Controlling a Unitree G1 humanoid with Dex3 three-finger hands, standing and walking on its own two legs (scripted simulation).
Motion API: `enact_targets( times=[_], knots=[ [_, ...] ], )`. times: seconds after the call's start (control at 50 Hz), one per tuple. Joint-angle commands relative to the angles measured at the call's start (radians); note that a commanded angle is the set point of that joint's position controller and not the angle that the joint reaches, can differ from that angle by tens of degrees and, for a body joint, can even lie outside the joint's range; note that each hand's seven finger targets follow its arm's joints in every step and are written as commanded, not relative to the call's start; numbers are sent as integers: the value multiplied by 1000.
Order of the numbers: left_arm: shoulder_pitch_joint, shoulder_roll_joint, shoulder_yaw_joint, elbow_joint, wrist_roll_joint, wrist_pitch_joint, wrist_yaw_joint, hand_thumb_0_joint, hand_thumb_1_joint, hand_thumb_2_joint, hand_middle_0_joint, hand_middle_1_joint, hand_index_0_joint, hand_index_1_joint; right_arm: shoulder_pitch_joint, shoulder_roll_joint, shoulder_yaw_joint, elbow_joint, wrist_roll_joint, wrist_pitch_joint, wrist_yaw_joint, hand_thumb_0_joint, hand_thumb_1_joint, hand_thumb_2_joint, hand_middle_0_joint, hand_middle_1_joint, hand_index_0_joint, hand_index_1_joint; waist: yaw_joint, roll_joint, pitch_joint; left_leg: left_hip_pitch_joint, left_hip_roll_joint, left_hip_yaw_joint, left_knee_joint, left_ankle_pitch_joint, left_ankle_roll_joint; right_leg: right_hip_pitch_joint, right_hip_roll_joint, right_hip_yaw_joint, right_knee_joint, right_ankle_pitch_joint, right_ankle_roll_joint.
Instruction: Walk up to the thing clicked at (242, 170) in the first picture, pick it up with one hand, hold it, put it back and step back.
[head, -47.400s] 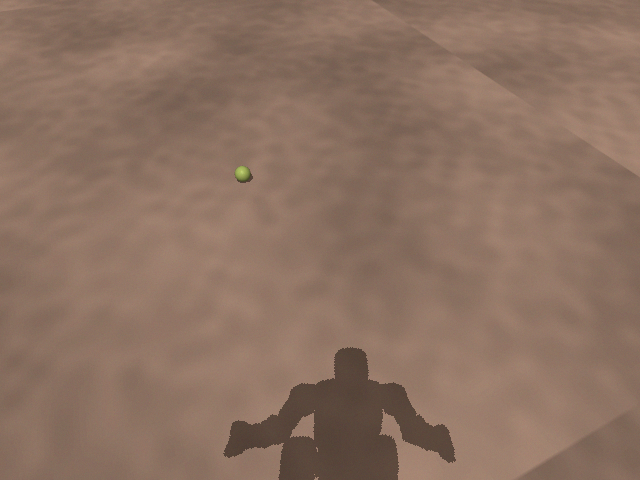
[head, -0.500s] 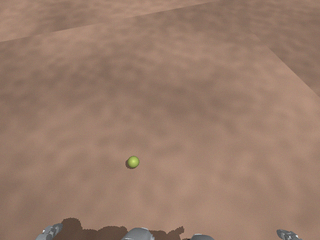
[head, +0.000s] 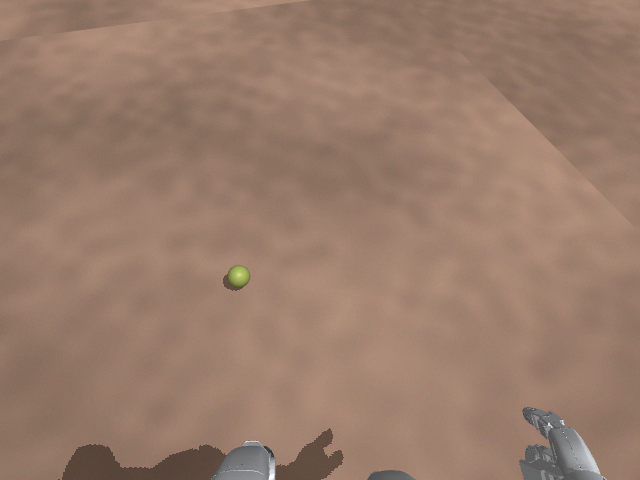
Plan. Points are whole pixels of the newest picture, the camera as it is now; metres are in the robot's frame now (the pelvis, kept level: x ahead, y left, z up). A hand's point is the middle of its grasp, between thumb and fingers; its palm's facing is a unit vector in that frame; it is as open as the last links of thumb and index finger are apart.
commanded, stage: step back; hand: left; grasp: from above
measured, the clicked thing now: (238, 276) +0.75 +0.27 -0.72
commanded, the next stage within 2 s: stand in 1.94 s
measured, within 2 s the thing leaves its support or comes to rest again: neither
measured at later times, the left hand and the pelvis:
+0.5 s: hand out of the picture -0.04 +0.25 -0.14, palm faces +0.09 -0.93 -0.36, open 7.4 cm; pelvis -0.17 -0.03 +0.00, yaw +7 degrees
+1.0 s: hand out of the picture -0.27 +0.20 -0.12, palm faces +0.08 -0.90 -0.43, open 7.4 cm; pelvis -0.30 -0.08 +0.01, yaw +4 degrees
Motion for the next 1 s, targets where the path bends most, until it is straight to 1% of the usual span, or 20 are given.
enact_targets(
  times=[0.0, 0.02, 0.04, 0.06, 0.08, 0.16, 0.3, 0.36, 0.4, 0.42, 0.44, 0.5, 0.64, 0.72, 0.74, 0.76, 0.78, 0.8, 0.86, 0.98],
  knots=[
    [179, 146, 53, 0, 8, -33, 0, 0, 900, 900, -200, -300, -200, -300, 2, -297, -93, -62, 5, 14, -16, 0, -900, -900, 200, 300, 200, 300, 15, 243, -290, 134, 153, -206, -121, -53, 150, 138, 6, -106, -370, 152, -50],
    [193, 168, 58, 4, 20, -36, -1, 0, 900, 900, -200, -300, -200, -300, 2, -269, -85, -65, 15, 18, -14, 0, -900, -900, 200, 300, 200, 300, 23, 167, -276, 56, 108, -179, -47, -130, 103, 157, -20, -34, -401, 152, -72],
    [170, 239, 77, -17, 38, -40, -2, 0, 900, 900, -200, -300, -200, -300, 14, -210, -70, -80, 22, 17, -13, 0, -900, -900, 200, 300, 200, 300, 20, -49, -228, -131, -22, -126, 126, -281, 37, 149, -188, 247, -464, 54, -129],
    [49, 357, 97, -75, 39, -32, 0, 0, 900, 900, -200, -300, -200, -300, -38, -194, -75, -97, 23, 15, -29, 0, -900, -900, 200, 300, 200, 300, 59, -267, -150, -126, -152, -110, 378, -432, -14, -130, -392, 473, -587, -30, -290],
    [-68, 370, 96, -122, 35, -36, 10, 0, 900, 900, -200, -300, -200, -300, -8, -247, -96, -80, 19, 17, -36, 0, -900, -900, 200, 300, 200, 300, 23, -260, -58, -43, -86, -194, 530, -423, -21, -328, -464, 544, -649, -71, -335],
    [-173, 197, 58, -135, 35, -45, 19, 0, 900, 900, -200, -300, -200, -300, 117, -192, -67, -3, 25, 8, -23, 0, -900, -900, 200, 300, 200, 300, -60, -116, -73, -45, -190, -177, 604, -274, -12, -175, -189, 74, -465, 306, -182],
    [-50, 193, 54, -156, 36, -33, 42, 0, 900, 900, -200, -300, -200, -300, 142, -168, -53, -24, 11, -19, -30, 0, -900, -900, 200, 300, 200, 300, 12, -208, -242, -51, -58, -101, 96, -366, -18, 270, -274, 127, -293, 653, -222],
    [-72, 178, 38, -167, 11, -6, 32, 0, 900, 900, -200, -300, -200, -300, 221, -170, -69, 25, 0, -27, -28, 0, -900, -900, 200, 300, 200, 300, -16, -115, -286, 161, -82, -35, -298, 10, 0, 205, -196, 39, -120, 652, -157],
    [-45, 102, 18, -184, -1, -3, 24, 0, 900, 900, -200, -300, -200, -300, 183, -306, -101, 8, -18, -24, -29, 0, -900, -900, 200, 300, 200, 300, 16, 202, -285, 363, 219, -432, -232, 341, 122, -192, -7, -71, 77, 123, -63],
    [-122, 153, 35, -192, 0, -3, 39, 0, 900, 900, -200, -300, -200, -300, 151, -401, -110, -16, -8, -19, -24, 0, -900, -900, 200, 300, 200, 300, -44, 282, -244, 165, 357, -554, -248, 330, 291, -163, 28, -6, 228, -175, -40],
    [-162, 191, 43, -182, 6, -3, 40, 0, 900, 900, -200, -300, -200, -300, 93, -390, -113, -25, -11, -28, -33, 0, -900, -900, 200, 300, 200, 300, -48, 278, -181, 34, 402, -609, -284, 282, 331, -124, 0, 83, 372, -168, -42],
    [-65, 162, 42, -134, -10, 3, 28, 0, 900, 900, -200, -300, -200, -300, 21, -265, -75, -40, -17, -27, -42, 0, -900, -900, 200, 300, 200, 300, 24, 152, -172, 148, 193, -266, -164, 438, 218, -214, 72, 117, 467, -54, -48],
    [-47, 136, 22, -106, 5, -43, 24, 0, 900, 900, -200, -300, -200, -300, 103, -250, -77, -21, -8, -10, -28, 0, -900, -900, 200, 300, 200, 300, -50, 242, -272, 398, 187, -231, -97, 302, 242, -161, 3, -28, -11, -41, 7],
    [66, 140, 30, 9, 15, -69, 21, 0, 900, 900, -200, -300, -200, -300, 43, -277, -76, -18, 5, 18, -10, 0, -900, -900, 200, 300, 200, 300, -3, 244, -309, 218, 129, -158, -14, 74, 165, 119, 25, -131, -448, 183, -36],
    [74, 171, 40, 28, 25, -74, 21, 0, 900, 900, -200, -300, -200, -300, 46, -240, -67, -20, 8, 20, -7, 0, -900, -900, 200, 300, 200, 300, 1, 169, -305, 105, 85, -128, 63, -8, 123, 197, -9, -40, -460, 190, -67],
    [80, 240, 60, 19, 40, -80, 22, 0, 900, 900, -200, -300, -200, -300, 28, -180, -49, -46, 12, 14, -4, 0, -900, -900, 200, 300, 200, 300, 13, -35, -261, -122, -21, -95, 194, -208, 57, 220, -170, 245, -480, 90, -126],
    [1, 332, 74, -19, 37, -73, 22, 0, 900, 900, -200, -300, -200, -300, -33, -177, -55, -69, 12, 12, -18, 0, -900, -900, 200, 300, 200, 300, 44, -144, -197, -108, -86, -144, 301, -426, 5, -36, -372, 433, -534, 8, -266],
    [-103, 360, 71, -50, 41, -72, 26, 0, 900, 900, -200, -300, -200, -300, -10, -226, -76, -38, 11, 13, -24, 0, -900, -900, 200, 300, 200, 300, 32, -188, -119, 4, -47, -200, 419, -421, -12, -247, -440, 517, -592, -91, -316],
    [-158, 213, 35, -41, 33, -89, 26, 0, 900, 900, -200, -300, -200, -300, 48, -206, -60, 25, 20, -1, -9, 0, -900, -900, 200, 300, 200, 300, -38, -75, -70, -30, -108, -164, 407, -297, -2, -114, -240, 147, -457, 226, -212],
    [-45, 236, 48, -7, 38, -96, 11, 0, 900, 900, -200, -300, -200, -300, 62, -179, -51, 53, -3, -32, 9, 0, -900, -900, 200, 300, 200, 300, 35, -181, -121, -4, -66, -67, 60, -350, -26, 73, -235, 172, -478, -38, -201]
  ],
)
